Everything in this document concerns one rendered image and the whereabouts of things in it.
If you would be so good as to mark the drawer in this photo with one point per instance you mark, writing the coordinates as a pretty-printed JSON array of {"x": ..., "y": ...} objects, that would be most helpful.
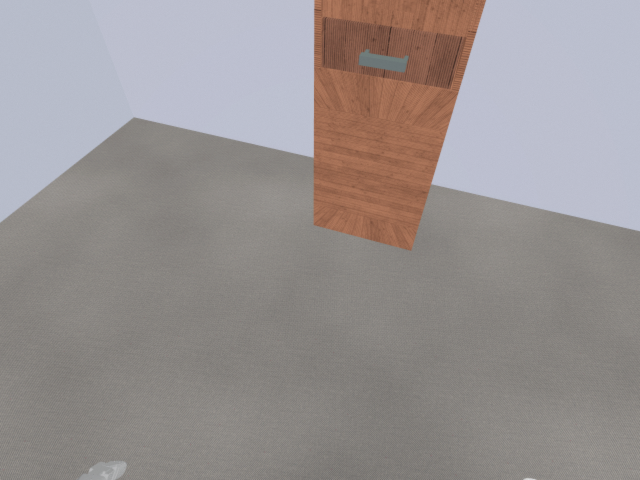
[{"x": 432, "y": 61}]

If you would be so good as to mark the cabinet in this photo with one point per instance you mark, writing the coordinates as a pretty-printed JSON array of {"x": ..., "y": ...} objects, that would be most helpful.
[{"x": 377, "y": 141}]

